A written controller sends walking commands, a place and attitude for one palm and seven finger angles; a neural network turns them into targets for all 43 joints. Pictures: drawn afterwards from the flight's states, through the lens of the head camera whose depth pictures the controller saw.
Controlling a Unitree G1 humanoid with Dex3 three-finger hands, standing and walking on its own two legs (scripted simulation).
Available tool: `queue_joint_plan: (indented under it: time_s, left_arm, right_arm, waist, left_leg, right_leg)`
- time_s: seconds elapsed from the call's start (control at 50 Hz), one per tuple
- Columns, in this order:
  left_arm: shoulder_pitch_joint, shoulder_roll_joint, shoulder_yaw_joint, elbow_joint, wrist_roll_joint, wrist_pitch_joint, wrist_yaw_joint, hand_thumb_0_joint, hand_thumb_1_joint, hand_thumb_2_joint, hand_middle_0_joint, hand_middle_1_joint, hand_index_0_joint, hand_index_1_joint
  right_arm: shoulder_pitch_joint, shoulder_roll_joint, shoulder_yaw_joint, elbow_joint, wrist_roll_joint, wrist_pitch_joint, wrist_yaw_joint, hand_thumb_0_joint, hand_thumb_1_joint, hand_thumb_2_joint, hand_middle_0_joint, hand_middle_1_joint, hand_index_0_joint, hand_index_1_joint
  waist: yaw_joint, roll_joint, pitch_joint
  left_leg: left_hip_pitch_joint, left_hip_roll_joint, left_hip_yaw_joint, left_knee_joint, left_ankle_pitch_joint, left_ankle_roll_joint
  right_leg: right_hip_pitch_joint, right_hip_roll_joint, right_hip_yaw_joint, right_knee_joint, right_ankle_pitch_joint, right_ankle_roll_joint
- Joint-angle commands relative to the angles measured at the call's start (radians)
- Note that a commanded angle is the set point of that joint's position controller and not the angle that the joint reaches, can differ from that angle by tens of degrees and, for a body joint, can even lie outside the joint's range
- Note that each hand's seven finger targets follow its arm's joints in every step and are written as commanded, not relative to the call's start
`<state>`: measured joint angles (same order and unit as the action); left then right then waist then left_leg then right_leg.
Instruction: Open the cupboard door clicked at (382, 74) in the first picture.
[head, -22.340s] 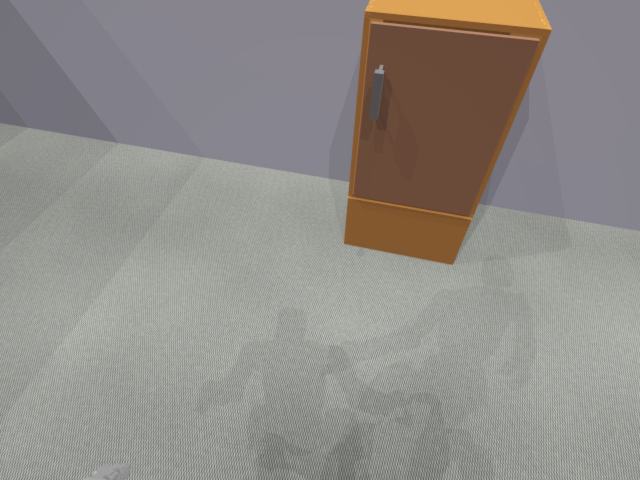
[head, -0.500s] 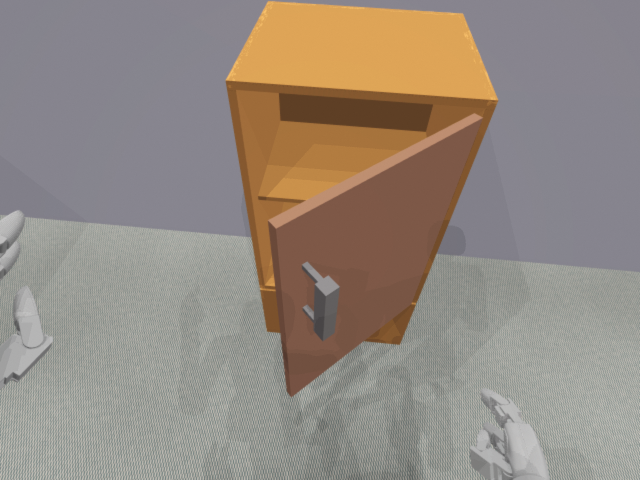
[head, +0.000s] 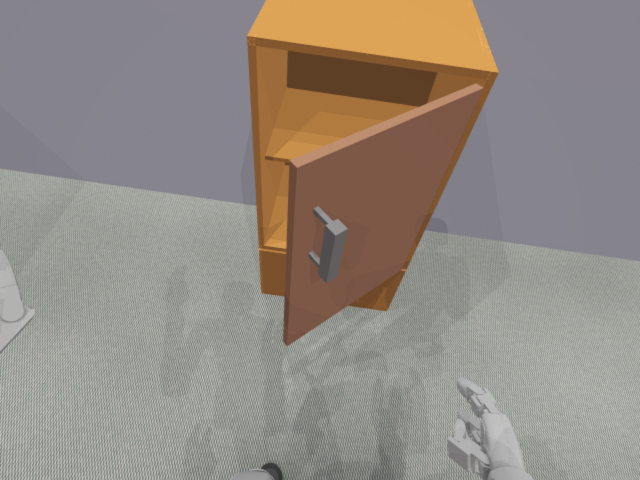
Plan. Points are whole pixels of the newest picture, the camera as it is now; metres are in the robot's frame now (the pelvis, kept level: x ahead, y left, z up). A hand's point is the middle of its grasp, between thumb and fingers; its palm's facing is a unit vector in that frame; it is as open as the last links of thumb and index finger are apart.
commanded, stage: step back with the hand held close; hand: left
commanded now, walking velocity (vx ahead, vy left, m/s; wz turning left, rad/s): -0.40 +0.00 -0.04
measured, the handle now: (323, 244) +0.48 +0.03 -0.05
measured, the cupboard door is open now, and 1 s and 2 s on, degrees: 44 44 44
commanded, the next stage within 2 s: stop stepping back and stand still in 0.12 s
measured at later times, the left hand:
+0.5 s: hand (60, 449) +0.12 +0.21 +0.15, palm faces +0.32 -0.83 -0.45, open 7.4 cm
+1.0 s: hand out of the picture +0.05 +0.24 +0.17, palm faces +0.41 -0.78 -0.47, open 7.4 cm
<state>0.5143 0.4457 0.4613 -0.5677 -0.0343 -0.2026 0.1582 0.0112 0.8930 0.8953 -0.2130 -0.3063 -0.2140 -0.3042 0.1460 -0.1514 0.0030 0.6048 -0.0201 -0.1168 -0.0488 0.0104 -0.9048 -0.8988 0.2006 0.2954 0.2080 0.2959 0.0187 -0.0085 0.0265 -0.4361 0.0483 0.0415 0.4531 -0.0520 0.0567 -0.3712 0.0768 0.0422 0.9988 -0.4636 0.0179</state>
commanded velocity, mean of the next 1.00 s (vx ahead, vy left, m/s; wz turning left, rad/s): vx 0.07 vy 0.03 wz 0.00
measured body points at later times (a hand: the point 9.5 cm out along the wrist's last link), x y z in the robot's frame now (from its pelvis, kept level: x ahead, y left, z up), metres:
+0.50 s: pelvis -0.12 -0.03 -0.01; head -0.13 -0.02 +0.44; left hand +0.10 +0.25 +0.18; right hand +0.00 -0.30 -0.08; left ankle -0.02 +0.04 -0.74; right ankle -0.17 -0.13 -0.73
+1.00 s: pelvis -0.17 -0.02 -0.01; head -0.17 -0.01 +0.44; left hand +0.02 +0.28 +0.19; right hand -0.03 -0.23 -0.10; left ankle -0.16 +0.12 -0.74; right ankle -0.15 -0.10 -0.73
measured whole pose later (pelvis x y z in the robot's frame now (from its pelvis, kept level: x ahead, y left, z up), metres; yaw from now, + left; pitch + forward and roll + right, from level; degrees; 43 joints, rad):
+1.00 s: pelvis -0.17 -0.02 -0.01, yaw -3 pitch -1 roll +1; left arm 0.51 0.42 0.43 -0.49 -0.01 -0.19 0.17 0.01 0.89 0.90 -0.21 -0.31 -0.21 -0.30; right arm 0.26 -0.14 0.03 0.65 -0.01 -0.17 -0.06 0.01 -0.91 -0.90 0.20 0.30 0.21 0.30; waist -0.01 -0.04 0.01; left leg -0.25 0.04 0.04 0.57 -0.30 -0.02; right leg -0.31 0.01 -0.07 0.65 -0.37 0.01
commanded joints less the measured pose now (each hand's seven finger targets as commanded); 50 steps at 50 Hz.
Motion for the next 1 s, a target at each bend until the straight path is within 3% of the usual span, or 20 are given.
queue_joint_plan:
  time_s: [0.0, 0.1, 0.16, 0.18, 0.22, 0.26, 0.32, 0.36, 0.42, 0.48, 0.52, 0.54, 0.56, 0.64, 0.74, 0.8, 0.82, 0.86, 0.94, 0.98]
  left_arm:
    - [-0.013, 0.134, 0.062, -0.236, -0.022, -0.043, 0.016, 0.0, 0.9, 0.9, -0.2, -0.3, -0.2, -0.3]
    - [0.012, 0.185, 0.109, -0.239, -0.047, -0.068, 0.005, 0.0, 0.9, 0.9, -0.2, -0.3, -0.2, -0.3]
    - [0.015, 0.274, 0.165, -0.257, -0.053, -0.099, 0.002, 0.0, 0.9, 0.9, -0.2, -0.3, -0.2, -0.3]
    - [-0.006, 0.315, 0.2, -0.248, -0.043, -0.109, 0.011, 0.0, 0.9, 0.9, -0.2, -0.3, -0.2, -0.3]
    - [0.038, 0.215, 0.123, -0.137, -0.02, -0.084, -0.004, 0.0, 0.9, 0.9, -0.2, -0.3, -0.2, -0.3]
    - [0.079, 0.199, 0.134, -0.096, -0.02, -0.04, -0.002, 0.0, 0.9, 0.9, -0.2, -0.3, -0.2, -0.3]
    - [0.027, 0.177, 0.095, -0.075, -0.035, -0.017, 0.009, 0.0, 0.9, 0.9, -0.2, -0.3, -0.2, -0.3]
    - [-0.003, 0.173, 0.072, -0.093, -0.034, -0.024, 0.008, 0.0, 0.9, 0.9, -0.2, -0.3, -0.2, -0.3]
    - [-0.033, 0.197, 0.084, -0.138, -0.015, -0.03, 0.013, 0.0, 0.9, 0.9, -0.2, -0.3, -0.2, -0.3]
    - [0.048, 0.203, 0.118, -0.178, -0.005, -0.042, 0.019, 0.0, 0.9, 0.9, -0.2, -0.3, -0.2, -0.3]
    - [0.127, 0.212, 0.134, -0.159, 0.001, -0.049, 0.014, 0.0, 0.9, 0.9, -0.2, -0.3, -0.2, -0.3]
    - [0.122, 0.229, 0.15, -0.18, -0.004, -0.058, 0.016, 0.0, 0.9, 0.9, -0.2, -0.3, -0.2, -0.3]
    - [0.082, 0.194, 0.124, -0.163, -0.008, -0.061, 0.014, 0.0, 0.9, 0.9, -0.2, -0.3, -0.2, -0.3]
    - [-0.039, 0.168, 0.099, -0.033, 0.005, -0.077, 0.002, 0.0, 0.9, 0.9, -0.2, -0.3, -0.2, -0.3]
    - [-0.105, 0.097, 0.007, 0.037, 0.024, -0.063, 0.027, 0.0, 0.9, 0.9, -0.2, -0.3, -0.2, -0.3]
    - [-0.134, 0.119, 0.032, -0.102, 0.021, -0.076, 0.032, 0.0, 0.9, 0.9, -0.2, -0.3, -0.2, -0.3]
    - [-0.144, 0.146, 0.054, -0.147, 0.024, -0.077, 0.033, 0.0, 0.9, 0.9, -0.2, -0.3, -0.2, -0.3]
    - [-0.163, 0.175, 0.077, -0.197, 0.032, -0.076, 0.027, 0.0, 0.9, 0.9, -0.2, -0.3, -0.2, -0.3]
    - [-0.027, 0.165, 0.09, -0.177, 0.019, -0.051, 0.033, 0.0, 0.9, 0.9, -0.2, -0.3, -0.2, -0.3]
    - [0.022, 0.153, 0.093, -0.123, 0.014, -0.048, 0.029, 0.0, 0.9, 0.9, -0.2, -0.3, -0.2, -0.3]
  right_arm:
    - [-0.059, -0.177, -0.062, -0.122, 0.0, -0.046, -0.01, 0.0, -0.9, -0.9, 0.2, 0.3, 0.2, 0.3]
    - [-0.053, -0.165, -0.059, -0.113, -0.007, -0.037, -0.004, 0.0, -0.9, -0.9, 0.2, 0.3, 0.2, 0.3]
    - [-0.079, -0.142, -0.043, -0.119, 0.01, -0.008, -0.008, 0.0, -0.9, -0.9, 0.2, 0.3, 0.2, 0.3]
    - [-0.107, -0.149, -0.033, -0.127, 0.007, -0.02, -0.014, 0.0, -0.9, -0.9, 0.2, 0.3, 0.2, 0.3]
    - [-0.061, -0.142, -0.036, -0.12, 0.02, -0.027, -0.014, 0.0, -0.9, -0.9, 0.2, 0.3, 0.2, 0.3]
    - [-0.09, -0.14, -0.018, -0.148, 0.029, -0.01, -0.035, 0.0, -0.9, -0.9, 0.2, 0.3, 0.2, 0.3]
    - [-0.046, -0.193, -0.027, -0.113, 0.031, -0.009, -0.05, 0.0, -0.9, -0.9, 0.2, 0.3, 0.2, 0.3]
    - [0.003, -0.217, -0.044, -0.119, 0.04, -0.033, -0.041, 0.0, -0.9, -0.9, 0.2, 0.3, 0.2, 0.3]
    - [-0.017, -0.202, -0.039, -0.119, 0.006, -0.069, -0.032, 0.0, -0.9, -0.9, 0.2, 0.3, 0.2, 0.3]
    - [-0.046, -0.197, -0.043, -0.147, 0.011, -0.058, -0.026, 0.0, -0.9, -0.9, 0.2, 0.3, 0.2, 0.3]
    - [-0.044, -0.177, -0.054, -0.168, 0.013, -0.029, -0.016, 0.0, -0.9, -0.9, 0.2, 0.3, 0.2, 0.3]
    - [-0.033, -0.191, -0.072, -0.157, 0.018, -0.014, -0.009, 0.0, -0.9, -0.9, 0.2, 0.3, 0.2, 0.3]
    - [-0.016, -0.195, -0.075, -0.121, 0.01, -0.01, -0.012, 0.0, -0.9, -0.9, 0.2, 0.3, 0.2, 0.3]
    - [0.016, -0.163, -0.048, -0.106, 0.016, -0.021, -0.032, 0.0, -0.9, -0.9, 0.2, 0.3, 0.2, 0.3]
    - [0.03, -0.17, -0.052, -0.078, 0.012, -0.08, -0.074, 0.0, -0.9, -0.9, 0.2, 0.3, 0.2, 0.3]
    - [0.028, -0.203, -0.052, -0.107, 0.012, -0.084, -0.062, 0.0, -0.9, -0.9, 0.2, 0.3, 0.2, 0.3]
    - [0.032, -0.192, -0.05, -0.114, 0.015, -0.086, -0.054, 0.0, -0.9, -0.9, 0.2, 0.3, 0.2, 0.3]
    - [0.024, -0.158, -0.046, -0.083, 0.003, -0.1, -0.042, 0.0, -0.9, -0.9, 0.2, 0.3, 0.2, 0.3]
    - [0.009, -0.173, -0.042, -0.086, 0.017, -0.11, -0.018, 0.0, -0.9, -0.9, 0.2, 0.3, 0.2, 0.3]
    - [0.007, -0.165, -0.041, -0.095, 0.016, -0.091, -0.014, 0.0, -0.9, -0.9, 0.2, 0.3, 0.2, 0.3]
  waist:
    - [-0.021, 0.238, -0.185]
    - [-0.003, 0.273, -0.262]
    - [0.0, -0.097, -0.202]
    - [0.021, -0.122, -0.143]
    - [-0.003, -0.222, -0.157]
    - [-0.017, -0.188, -0.173]
    - [-0.052, 0.037, -0.17]
    - [-0.033, 0.151, -0.179]
    - [-0.024, 0.221, -0.09]
    - [-0.01, 0.229, -0.061]
    - [-0.015, 0.003, -0.046]
    - [-0.012, -0.193, -0.049]
    - [-0.03, -0.175, 0.028]
    - [-0.065, -0.08, -0.013]
    - [-0.033, -0.06, -0.029]
    - [-0.033, 0.203, -0.049]
    - [-0.028, 0.174, -0.074]
    - [-0.044, 0.22, -0.029]
    - [-0.019, 0.242, -0.054]
    - [-0.022, 0.119, -0.058]
  left_leg:
    - [0.155, 0.21, -0.219, -0.324, -0.367, 0.045]
    - [0.243, 0.147, -0.1, -0.258, -0.215, -0.053]
    - [0.257, -0.016, -0.013, 0.279, -0.214, -0.103]
    - [0.114, -0.058, -0.017, 0.469, -0.351, -0.106]
    - [-0.1, -0.061, -0.034, 0.494, -0.347, -0.088]
    - [-0.002, -0.063, 0.021, 0.306, -0.217, -0.067]
    - [0.336, -0.037, -0.01, 0.043, 0.227, -0.013]
    - [0.426, 0.138, -0.215, -0.02, 0.465, 0.07]
    - [0.158, 0.189, -0.381, -0.219, -0.065, 0.088]
    - [-0.145, 0.088, -0.216, -0.247, -0.551, 0.023]
    - [-0.146, -0.068, -0.055, 0.142, -0.47, -0.056]
    - [-0.08, -0.103, -0.058, 0.531, -0.39, -0.081]
    - [-0.109, -0.074, -0.092, 0.716, -0.34, -0.089]
    - [-0.05, 0.012, -0.048, 0.492, -0.242, -0.065]
    - [0.244, -0.039, 0.059, 0.028, -0.318, -0.016]
    - [0.322, 0.19, -0.303, -0.13, -0.298, 0.087]
    - [0.345, 0.239, -0.343, -0.129, -0.113, 0.104]
    - [0.238, 0.262, -0.38, -0.195, -0.174, 0.136]
    - [0.146, 0.168, -0.126, -0.059, -0.112, 0.054]
    - [0.025, 0.087, -0.06, 0.077, -0.198, 0.002]
  right_leg:
    - [0.08, 0.005, -0.07, -0.153, -0.066, -0.017]
    - [0.202, -0.004, -0.116, -0.594, 0.01, -0.068]
    - [-0.044, -0.341, 0.239, -0.826, 0.301, -0.16]
    - [-0.053, -0.413, 0.243, -0.806, 0.496, -0.181]
    - [0.221, -0.318, 0.068, -0.61, 1.017, -0.119]
    - [0.277, -0.256, 0.002, -0.521, 1.074, -0.093]
    - [0.118, -0.177, -0.049, -0.411, 0.857, -0.007]
    - [0.011, -0.087, -0.037, -0.267, 0.176, 0.028]
    - [0.087, -0.071, -0.021, -0.242, -0.085, -0.005]
    - [0.356, -0.065, -0.08, -0.436, 0.032, -0.039]
    - [0.231, -0.215, 0.136, -0.704, -0.185, -0.114]
    - [-0.009, -0.437, 0.47, -0.898, -0.395, -0.196]
    - [-0.132, -0.462, 0.488, -0.926, -0.371, -0.213]
    - [-0.063, -0.311, 0.145, -0.789, -0.134, -0.136]
    - [-0.017, -0.261, 0.096, -0.689, -0.147, -0.117]
    - [-0.083, -0.093, -0.051, -0.335, 0.088, -0.027]
    - [-0.104, -0.075, -0.108, -0.251, 0.071, -0.007]
    - [-0.112, -0.09, -0.076, -0.112, -0.031, -0.006]
    - [0.133, -0.075, -0.125, -0.408, 0.117, -0.01]
    - [0.271, -0.099, -0.039, -0.57, 0.199, -0.043]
